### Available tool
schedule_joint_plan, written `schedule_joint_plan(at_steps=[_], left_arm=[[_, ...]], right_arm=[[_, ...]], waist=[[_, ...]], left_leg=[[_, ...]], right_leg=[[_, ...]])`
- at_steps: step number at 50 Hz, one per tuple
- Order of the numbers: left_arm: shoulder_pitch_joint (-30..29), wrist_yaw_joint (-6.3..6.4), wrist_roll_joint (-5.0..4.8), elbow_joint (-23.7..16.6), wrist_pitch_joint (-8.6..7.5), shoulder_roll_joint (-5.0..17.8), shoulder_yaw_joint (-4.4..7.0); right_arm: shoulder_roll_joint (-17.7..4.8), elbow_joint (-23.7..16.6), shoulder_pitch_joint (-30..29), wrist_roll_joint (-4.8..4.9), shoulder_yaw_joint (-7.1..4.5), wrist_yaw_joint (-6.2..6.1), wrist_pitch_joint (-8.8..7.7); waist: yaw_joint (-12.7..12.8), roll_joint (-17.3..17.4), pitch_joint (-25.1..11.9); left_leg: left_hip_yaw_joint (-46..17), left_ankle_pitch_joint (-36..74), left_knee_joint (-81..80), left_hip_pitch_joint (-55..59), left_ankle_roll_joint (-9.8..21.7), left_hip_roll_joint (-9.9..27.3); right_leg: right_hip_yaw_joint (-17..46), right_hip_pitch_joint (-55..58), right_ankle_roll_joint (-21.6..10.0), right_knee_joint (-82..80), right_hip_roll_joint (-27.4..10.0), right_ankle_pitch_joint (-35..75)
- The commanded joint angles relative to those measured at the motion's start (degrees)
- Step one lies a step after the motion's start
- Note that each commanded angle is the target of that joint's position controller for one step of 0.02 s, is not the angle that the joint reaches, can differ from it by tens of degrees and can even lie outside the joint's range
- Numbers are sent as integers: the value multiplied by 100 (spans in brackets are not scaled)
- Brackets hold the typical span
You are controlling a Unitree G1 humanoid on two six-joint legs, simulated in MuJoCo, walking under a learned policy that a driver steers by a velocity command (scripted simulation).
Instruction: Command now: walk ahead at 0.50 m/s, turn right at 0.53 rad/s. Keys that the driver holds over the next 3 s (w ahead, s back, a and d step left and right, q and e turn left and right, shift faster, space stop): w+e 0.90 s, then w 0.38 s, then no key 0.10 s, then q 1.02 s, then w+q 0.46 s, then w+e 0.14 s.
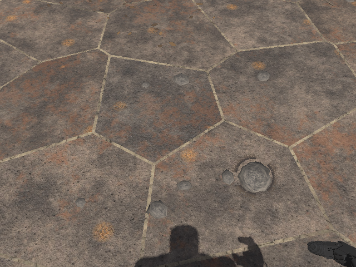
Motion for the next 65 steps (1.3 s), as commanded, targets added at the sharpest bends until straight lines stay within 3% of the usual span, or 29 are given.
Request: schedule_joint_plan(at_steps=[1, 2, 3, 5, 6, 9, 16, 21, 24, 26, 27, 28, 29, 30, 32, 33, 37, 41, 44, 48, 50, 51, 52, 53, 54, 56, 59, 62, 65], left_arm=[[41, -16, 49, -631, -93, 15, -72], [363, -21, -87, -771, -142, 97, -104], [97, 0, -159, -693, -121, 701, 42], [-428, 19, -63, -778, -41, 726, 103], [-489, 0, -32, -821, -4, 635, 127], [-592, -73, -50, -977, 107, 339, 100], [-1552, -236, -12, -1464, 84, 181, 20], [-2381, -410, -18, -1905, 85, 148, -33], [-2205, -462, -6, -2021, 120, 375, 75], [-875, -409, -16, -1716, 152, 814, 337], [111, -280, -17, -1459, 213, 1253, 541], [-93, -227, -53, -1495, 171, 1930, 604], [193, -246, 7, -1655, 90, 1501, 467], [-17, -270, 57, -1568, 8, 1176, 367], [-829, -260, 34, -1675, -34, 820, 244], [-1082, -240, 102, -1768, -39, 702, 191], [-1029, -123, 79, -1710, -82, 882, 236], [-666, -18, 18, -1549, -24, 956, 264], [-342, -4, -21, -1400, 8, 1002, 281], [-224, 34, -1, -1272, 61, 870, 246], [-289, 17, 29, -1264, 89, 722, 191], [-316, -8, 90, -1338, 77, 471, 84], [439, -5, -24, -1377, 26, 165, -17], [563, 2, -74, -1334, -24, 364, -31], [-6, -9, -114, -1354, -26, 814, 79], [-849, -20, 33, -1558, -40, 778, 69], [-704, -73, 55, -1484, -25, 479, 42], [-1067, -74, 111, -1603, -37, 288, -43], [-1593, -118, 120, -1688, -100, 157, -112]], right_arm=[[-1618, 63, 2039, -127, -528, -86, -67], [-1557, 204, 2271, -85, -530, -26, 20], [-967, 31, 1897, -71, -379, -6, 19], [-587, -50, 1265, -70, -261, 14, 53], [-495, -28, 1114, -104, -236, 10, 62], [-577, 85, 1143, -116, -290, 0, 12], [-903, 246, 1406, -80, -397, -80, 83], [-1100, 387, 1843, 33, -457, -103, 245], [-1318, 356, 1799, 87, -520, -140, 362], [-1396, 292, 1678, 119, -535, -190, 445], [-1207, 190, 1726, 18, -454, -204, 412], [-286, -162, 2299, -218, -162, -95, 244], [-711, -262, 1710, 14, -203, -2, -13], [-983, -449, 1101, 230, -284, 36, -121], [-932, -364, 1141, 20, -282, -36, -140], [-983, -333, 1300, -41, -327, -37, -66], [-690, -494, 1143, -158, -285, -53, 144], [-443, -758, 235, -128, -174, -3, 121], [-517, -935, -206, -25, -183, 71, 73], [-757, -949, -39, -14, -280, 151, -16], [-884, -781, 667, -68, -385, 118, -61], [-1109, -716, 1379, -160, -455, 86, -87], [-1611, -539, 2160, -244, -603, 71, -41], [-1348, -360, 2458, -72, -570, 148, 8], [-944, -406, 2207, 21, -448, 142, 37], [-677, -469, 1634, -65, -332, 116, 128], [-542, -424, 1465, -94, -268, 100, 95], [-802, -293, 1629, -24, -333, 66, 71], [-908, -194, 1733, 5, -345, 30, 141]], waist=[[-1061, 749, -1677], [-913, 1952, -1936], [-957, 1036, -1197], [-783, 318, -326], [-665, 452, -138], [-587, 460, -11], [-821, 168, 225], [-1048, 114, 495], [-739, 365, 203], [58, 341, -561], [481, -148, -1086], [-315, -1702, -1539], [148, -1094, -2317], [209, -756, -1412], [-351, -184, -547], [-567, -294, -411], [-693, -312, -174], [-332, -514, 9], [-147, -620, 44], [-255, -844, -15], [-626, -906, -287], [-959, -642, -975], [-883, 781, -1904], [-938, 1523, -1915], [-1045, 811, -1048], [-879, 164, -112], [-569, 448, -37], [-622, 331, 25], [-778, 260, 118]], left_leg=[[-2107, -1046, -127, 4265, 966, 1826], [-4059, -2299, -775, 4725, 1419, 2488], [-3512, -2735, -912, 4061, 1198, 2237], [-1873, -1518, -1087, 2714, 893, 1704], [-1415, -1079, -1234, 2326, 853, 1537], [-515, -262, -1579, 1932, 944, 1343], [728, 694, -1725, 2257, 958, 1302], [1165, 1070, -1482, 2913, 837, 1525], [1470, 3284, -613, 3174, 673, 1567], [1716, 4227, 1248, 2723, 465, 1355], [1708, 2669, 2931, 1325, 205, 1130], [1251, -2996, 4956, -1362, -123, -12], [-73, -3285, 5613, -2028, -54, -173], [-113, -2676, 5500, -2490, 73, 100], [-86, -1877, 4483, -1809, 70, 519], [-126, -1689, 4202, -1364, 19, 635], [77, -1038, 3203, -998, -318, 521], [145, 513, 1371, -652, -375, 168], [79, 824, 736, -371, -319, -25], [-11, 174, 345, -205, -45, -7], [225, -26, 24, 794, 242, -103], [-304, 54, 221, 2056, 591, 508], [-2495, -800, 64, 4230, 1525, 1717], [-4158, -2216, -730, 4548, 1785, 2181], [-3675, -2894, -868, 3925, 1541, 2029], [-2335, -1998, -1082, 2501, 1312, 1556], [-1454, -850, -1420, 1728, 1261, 1141], [-968, -84, -1646, 1681, 1396, 1158], [-395, 620, -1649, 1663, 1247, 978]], right_leg=[[-43, -2584, -181, 2953, -122, 140], [-177, -3876, -119, 4233, -115, -1268], [79, -4202, -125, 4805, -471, -817], [-154, -3945, -59, 4601, -868, 97], [-158, -3765, -36, 4367, -1032, 370], [-343, -3562, 42, 4140, -1192, 823], [-624, -3721, 81, 2237, -1146, 2306], [-1071, -3742, -128, 1395, -995, 2077], [-1484, -2980, -441, 1226, -567, 1287], [-1669, -1073, -798, 799, -82, 1393], [-791, 763, -1097, 656, -496, 1498], [2401, 2701, -2123, 307, -2042, 977], [3851, 2958, -2403, -631, -2458, 185], [2989, 2388, -2056, -769, -2272, 609], [1696, 611, -1671, -825, -1775, 1672], [1363, 11, -1608, -954, -1610, 2125], [727, -966, -1625, -1226, -1305, 2925], [360, -1232, -1242, -1104, -910, 2329], [681, -1075, -1124, -934, -1036, 1869], [1203, -288, -987, -322, -1388, 1894], [1099, -230, -792, 373, -1134, 2768], [797, -653, -596, 1586, -840, 2602], [74, -2543, -119, 3640, -67, 1106], [114, -3658, -6, 4650, 34, -1076], [259, -4142, -22, 5084, -251, -736], [-134, -4037, -44, 4685, -653, -1], [-365, -3390, -15, 3927, -983, 448], [-535, -3514, 104, 3066, -1080, 940], [-699, -3259, 158, 1889, -1004, 1843]])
